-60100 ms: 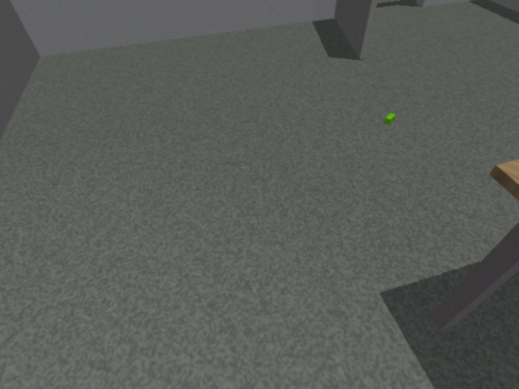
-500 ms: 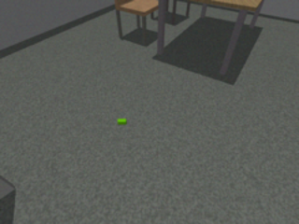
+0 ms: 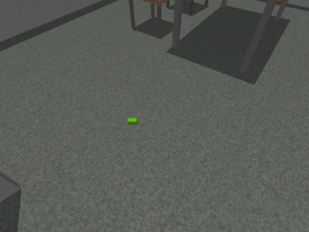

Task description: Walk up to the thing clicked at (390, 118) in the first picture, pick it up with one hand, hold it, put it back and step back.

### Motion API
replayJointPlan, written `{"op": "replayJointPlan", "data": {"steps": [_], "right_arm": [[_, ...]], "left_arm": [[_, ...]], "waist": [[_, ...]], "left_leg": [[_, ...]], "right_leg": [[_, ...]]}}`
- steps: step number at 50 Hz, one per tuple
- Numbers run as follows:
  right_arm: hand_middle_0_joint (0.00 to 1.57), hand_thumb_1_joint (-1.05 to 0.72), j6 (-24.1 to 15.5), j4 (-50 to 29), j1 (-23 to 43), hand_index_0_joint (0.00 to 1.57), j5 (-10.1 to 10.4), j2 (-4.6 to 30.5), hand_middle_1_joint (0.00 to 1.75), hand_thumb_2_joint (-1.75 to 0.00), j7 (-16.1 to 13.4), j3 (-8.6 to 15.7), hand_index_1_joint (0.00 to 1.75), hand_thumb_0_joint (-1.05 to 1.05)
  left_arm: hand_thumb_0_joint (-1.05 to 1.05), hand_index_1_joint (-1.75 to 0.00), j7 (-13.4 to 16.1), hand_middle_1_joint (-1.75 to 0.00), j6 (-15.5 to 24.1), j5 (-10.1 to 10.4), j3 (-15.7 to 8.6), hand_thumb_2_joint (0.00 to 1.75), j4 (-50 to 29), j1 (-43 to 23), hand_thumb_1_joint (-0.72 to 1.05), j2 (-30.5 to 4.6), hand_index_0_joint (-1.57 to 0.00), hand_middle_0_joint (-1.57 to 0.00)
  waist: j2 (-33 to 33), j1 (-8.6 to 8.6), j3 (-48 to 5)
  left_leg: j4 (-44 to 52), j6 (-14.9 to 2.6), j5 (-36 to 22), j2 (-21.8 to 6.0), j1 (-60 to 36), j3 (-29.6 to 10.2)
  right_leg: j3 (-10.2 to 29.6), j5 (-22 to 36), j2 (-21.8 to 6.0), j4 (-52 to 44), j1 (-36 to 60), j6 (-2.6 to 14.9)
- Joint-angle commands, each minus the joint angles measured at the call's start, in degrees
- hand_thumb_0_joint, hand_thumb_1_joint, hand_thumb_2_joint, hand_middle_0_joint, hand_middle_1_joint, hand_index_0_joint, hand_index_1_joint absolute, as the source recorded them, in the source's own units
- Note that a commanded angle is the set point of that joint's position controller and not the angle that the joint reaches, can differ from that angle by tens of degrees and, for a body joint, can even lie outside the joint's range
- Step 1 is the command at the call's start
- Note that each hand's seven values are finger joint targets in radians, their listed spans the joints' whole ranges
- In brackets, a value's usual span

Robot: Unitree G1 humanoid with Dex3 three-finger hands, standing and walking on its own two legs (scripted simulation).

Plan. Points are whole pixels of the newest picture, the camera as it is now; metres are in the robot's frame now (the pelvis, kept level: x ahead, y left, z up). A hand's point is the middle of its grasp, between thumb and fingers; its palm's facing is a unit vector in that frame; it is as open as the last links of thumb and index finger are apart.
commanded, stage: step back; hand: left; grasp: from above
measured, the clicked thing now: (132, 121) +1.03 +0.23 -0.74
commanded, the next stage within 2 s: stand in 0.14 s
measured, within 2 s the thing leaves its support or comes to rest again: neither
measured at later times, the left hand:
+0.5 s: hand out of the picture +0.08 +0.26 -0.14, palm faces -0.01 -0.94 -0.33, open 7.3 cm
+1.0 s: hand out of the picture +0.05 +0.25 -0.14, palm faces -0.02 -0.94 -0.34, open 7.3 cm
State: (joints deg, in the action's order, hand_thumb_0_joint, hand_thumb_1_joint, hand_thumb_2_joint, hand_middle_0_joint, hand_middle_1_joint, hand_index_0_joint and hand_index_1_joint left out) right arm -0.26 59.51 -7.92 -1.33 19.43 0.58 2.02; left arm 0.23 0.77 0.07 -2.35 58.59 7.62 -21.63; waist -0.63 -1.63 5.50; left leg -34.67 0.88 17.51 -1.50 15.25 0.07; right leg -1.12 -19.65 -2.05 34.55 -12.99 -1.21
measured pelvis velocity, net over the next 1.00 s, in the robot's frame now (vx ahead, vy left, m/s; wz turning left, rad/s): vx -0.01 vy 0.00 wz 0.00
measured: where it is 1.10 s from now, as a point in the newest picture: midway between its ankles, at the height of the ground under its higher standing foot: outside the picture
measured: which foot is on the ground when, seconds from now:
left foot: down 0.00-1.00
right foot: down 0.00-1.00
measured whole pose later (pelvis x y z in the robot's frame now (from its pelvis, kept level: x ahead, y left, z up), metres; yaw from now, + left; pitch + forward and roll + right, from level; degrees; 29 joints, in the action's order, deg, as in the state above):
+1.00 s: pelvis -0.01 +0.00 +0.02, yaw +0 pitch -2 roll +0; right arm -0.7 65.9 -6.3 -0.6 19.9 1.1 0.2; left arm -0.9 0.8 -0.4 -0.4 66.3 6.8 -20.3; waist 0.4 0.0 3.2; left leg -19.2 1.6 8.5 -2.0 8.6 0.1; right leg -1.4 -10.7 -1.3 19.4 -6.6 -0.9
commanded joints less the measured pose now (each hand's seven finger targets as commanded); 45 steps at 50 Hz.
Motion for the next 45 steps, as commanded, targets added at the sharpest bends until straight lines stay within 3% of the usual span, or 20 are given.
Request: {"op": "replayJointPlan", "data": {"steps": [1, 5, 6, 7, 10, 13, 21, 24, 28, 33, 39, 45], "right_arm": [[0.20, -0.90, -1.20, -3.54, 3.53, 0.20, 0.39, 12.87, 0.30, -0.90, -1.39, 2.28, 0.30, 0.00], [0.20, -0.90, -0.95, -2.06, 5.02, 0.20, 0.66, 12.63, 0.30, -0.90, -1.29, 2.26, 0.30, 0.00], [0.20, -0.90, -0.86, -1.84, 5.62, 0.20, 0.66, 12.47, 0.30, -0.90, -1.31, 2.36, 0.30, 0.00], [0.20, -0.90, -1.34, -1.60, 4.32, 0.20, 1.07, 12.82, 0.30, -0.90, -1.08, 1.41, 0.30, 0.00], [0.20, -0.90, -1.84, -0.80, 5.80, 0.20, 0.86, 13.30, 0.30, -0.90, -0.98, 1.39, 0.30, 0.00], [0.20, -0.90, -1.96, -0.60, 6.84, 0.20, 0.96, 12.56, 0.30, -0.90, -0.93, 1.16, 0.30, 0.00], [0.20, -0.90, -1.80, 0.45, 8.19, 0.20, 1.00, 12.19, 0.30, -0.90, -0.58, 0.86, 0.30, 0.00], [0.20, -0.90, -1.78, 0.69, 8.33, 0.20, 0.93, 12.16, 0.30, -0.90, -0.55, 0.89, 0.30, 0.00], [0.20, -0.90, -1.74, 1.41, 7.79, 0.20, 0.93, 12.18, 0.30, -0.90, -0.47, 0.78, 0.30, 0.00], [0.20, -0.90, -1.88, 2.04, 7.25, 0.20, 0.81, 12.44, 0.30, -0.90, -0.47, 0.67, 0.30, 0.00], [0.20, -0.90, -1.57, 2.77, 5.67, 0.20, 0.70, 12.68, 0.30, -0.90, -0.41, 0.50, 0.30, 0.00], [0.20, -0.90, -1.46, 2.76, 4.90, 0.20, 0.69, 12.55, 0.30, -0.90, -0.41, 0.41, 0.30, 0.00]], "left_arm": [[0.00, -0.30, 1.05, -0.30, 2.00, -0.01, -2.27, 0.90, -2.85, -1.28, 0.90, -12.96, -0.20, -0.20], [0.00, -0.30, 1.27, -0.30, 1.93, -0.05, -1.85, 0.90, -1.59, -2.66, 0.90, -12.33, -0.20, -0.20], [0.00, -0.30, 1.31, -0.30, 1.85, -0.13, -1.76, 0.90, -1.32, -3.02, 0.90, -12.23, -0.20, -0.20], [0.00, -0.30, 0.86, -0.30, 1.44, 0.06, -0.31, 0.90, 0.17, -2.84, 0.90, -9.99, -0.20, -0.20], [0.00, -0.30, 0.50, -0.30, 1.17, -0.10, -0.10, 0.90, 0.73, -3.88, 0.90, -9.76, -0.20, -0.20], [0.00, -0.30, 0.53, -0.30, 1.36, -0.34, -0.07, 0.90, 1.66, -4.59, 0.90, -10.33, -0.20, -0.20], [0.00, -0.30, 0.18, -0.30, 1.49, -0.56, 0.06, 0.90, 2.98, -6.07, 0.90, -10.72, -0.20, -0.20], [0.00, -0.30, 0.07, -0.30, 1.60, -0.72, -0.02, 0.90, 3.46, -5.55, 0.90, -10.83, -0.20, -0.20], [0.00, -0.30, -0.02, -0.30, 1.56, -0.76, 0.05, 0.90, 3.83, -5.57, 0.90, -10.92, -0.20, -0.20], [0.00, -0.30, -0.07, -0.30, 1.52, -0.69, 0.01, 0.90, 4.30, -4.30, 0.90, -10.93, -0.20, -0.20], [0.00, -0.30, -0.14, -0.30, 1.30, -0.60, 0.07, 0.90, 4.38, -4.08, 0.90, -10.94, -0.20, -0.20], [0.00, -0.30, -0.13, -0.30, 1.31, -0.65, 0.11, 0.90, 4.29, -3.34, 0.90, -11.17, -0.20, -0.20]], "waist": [[4.68, 0.58, -10.18], [3.24, 0.67, -10.94], [2.79, 0.75, -10.77], [2.97, 1.54, -9.61], [3.01, 1.24, -8.59], [1.67, 1.22, -9.40], [1.84, 1.50, -6.88], [1.36, 1.49, -7.88], [1.24, 1.51, -7.03], [1.61, 1.21, -7.24], [1.47, 1.50, -5.06], [0.68, 1.60, -5.54]], "left_leg": [[6.69, -3.44, -22.21, -5.26, -2.34, -5.12], [6.74, -3.91, -27.32, -5.79, -6.13, -4.31], [7.16, -3.98, -26.74, -5.83, -6.58, -4.16], [10.42, -3.67, -24.87, -6.40, -6.91, -6.56], [12.92, -3.29, -24.52, -7.01, -7.44, -6.83], [13.20, -2.76, -26.72, -6.70, -9.64, -5.94], [17.79, -1.76, -15.52, -5.94, -8.45, -5.28], [17.57, -1.93, -15.38, -5.92, -9.74, -4.71], [18.89, -1.55, -11.41, -5.78, -8.78, -5.06], [19.31, -1.33, -12.10, -5.93, -9.37, -5.35], [20.18, -1.36, -6.28, -5.73, -6.59, -5.69], [19.42, -1.41, -7.55, -5.65, -7.11, -5.54]], "right_leg": [[5.06, 22.10, -4.69, -5.05, 6.81, 3.49], [4.02, 24.96, -4.67, -6.27, 6.82, 3.12], [4.03, 24.77, -4.61, -6.94, 6.30, 3.11], [4.10, 22.43, -4.30, -8.95, 6.41, 2.41], [3.67, 20.10, -4.00, -10.94, 7.26, 1.73], [3.63, 22.60, -4.82, -12.56, 8.56, 1.70], [4.24, 15.26, -5.27, -17.83, 8.06, 1.36], [4.68, 16.08, -5.79, -18.60, 8.19, 1.61], [4.85, 12.43, -5.63, -19.50, 7.34, 1.77], [4.83, 12.68, -5.68, -19.42, 6.94, 1.80], [5.08, 8.47, -5.36, -20.12, 5.93, 1.84], [5.35, 8.29, -5.52, -20.17, 4.96, 1.99]]}}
